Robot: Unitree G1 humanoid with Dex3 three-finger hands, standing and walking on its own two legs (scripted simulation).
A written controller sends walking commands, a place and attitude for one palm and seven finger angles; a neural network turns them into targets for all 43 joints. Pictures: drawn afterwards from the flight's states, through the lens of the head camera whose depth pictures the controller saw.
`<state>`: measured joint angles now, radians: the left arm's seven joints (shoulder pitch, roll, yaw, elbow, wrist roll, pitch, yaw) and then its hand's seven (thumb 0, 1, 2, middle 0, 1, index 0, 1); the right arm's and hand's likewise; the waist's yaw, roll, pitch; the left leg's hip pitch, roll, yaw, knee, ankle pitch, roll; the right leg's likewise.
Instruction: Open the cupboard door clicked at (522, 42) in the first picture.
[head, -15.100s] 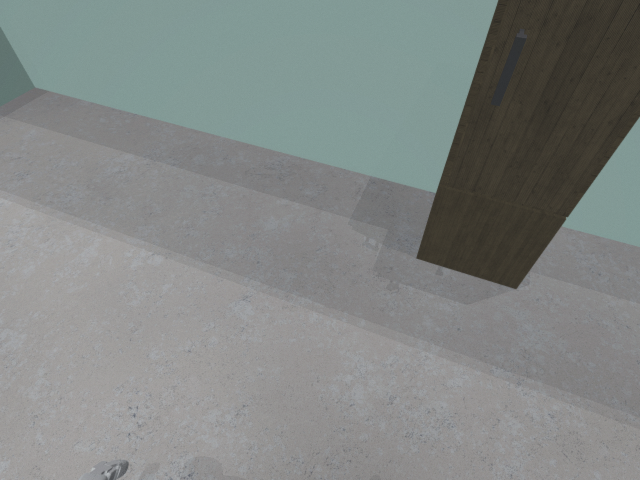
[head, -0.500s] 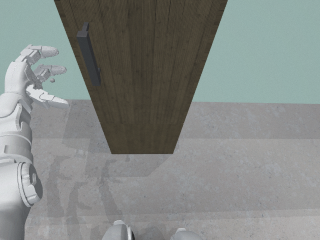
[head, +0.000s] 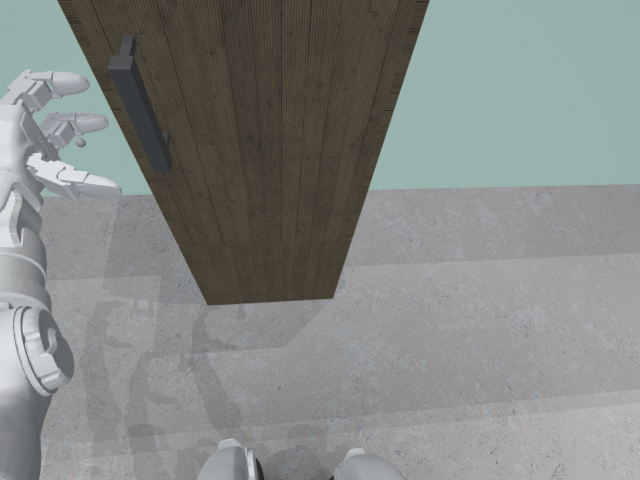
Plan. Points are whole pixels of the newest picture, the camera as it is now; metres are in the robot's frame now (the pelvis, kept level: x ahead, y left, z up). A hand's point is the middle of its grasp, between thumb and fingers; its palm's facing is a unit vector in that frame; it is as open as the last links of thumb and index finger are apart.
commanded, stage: move the hooked fingers beside the handle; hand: left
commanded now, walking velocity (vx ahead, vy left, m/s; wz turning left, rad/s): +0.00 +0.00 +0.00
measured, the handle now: (147, 110) +0.55 +0.17 +0.10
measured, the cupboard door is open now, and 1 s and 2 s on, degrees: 0 0 0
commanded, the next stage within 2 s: slide the fingers in behind the handle in 0.54 s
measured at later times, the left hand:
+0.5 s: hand (83, 145) +0.49 +0.23 +0.11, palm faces +0.01 -1.00 +0.00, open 14.0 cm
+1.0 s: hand (101, 146) +0.49 +0.21 +0.10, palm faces +0.00 -1.00 +0.01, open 14.0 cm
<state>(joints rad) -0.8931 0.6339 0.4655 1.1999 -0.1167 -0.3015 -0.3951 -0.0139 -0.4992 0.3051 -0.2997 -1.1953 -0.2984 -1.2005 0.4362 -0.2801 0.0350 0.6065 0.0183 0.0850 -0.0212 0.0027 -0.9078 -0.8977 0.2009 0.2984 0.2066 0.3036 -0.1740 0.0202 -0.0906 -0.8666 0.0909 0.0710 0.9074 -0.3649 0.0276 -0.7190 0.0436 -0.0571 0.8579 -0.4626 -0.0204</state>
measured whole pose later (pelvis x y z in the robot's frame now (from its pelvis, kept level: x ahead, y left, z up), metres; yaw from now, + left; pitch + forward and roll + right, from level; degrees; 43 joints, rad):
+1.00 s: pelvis -0.01 +0.00 +0.00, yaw +1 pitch +18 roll -3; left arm -0.90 0.55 0.40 1.17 -0.13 -0.33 -0.34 -0.01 -0.50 0.30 -0.30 -1.20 -0.30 -1.20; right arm 0.42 -0.28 0.02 0.63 0.02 0.08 -0.02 0.00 -0.91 -0.90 0.20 0.30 0.21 0.30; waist -0.16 0.02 -0.10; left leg -0.88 0.09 0.05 0.93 -0.37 0.02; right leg -0.72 0.04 -0.07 0.88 -0.47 -0.02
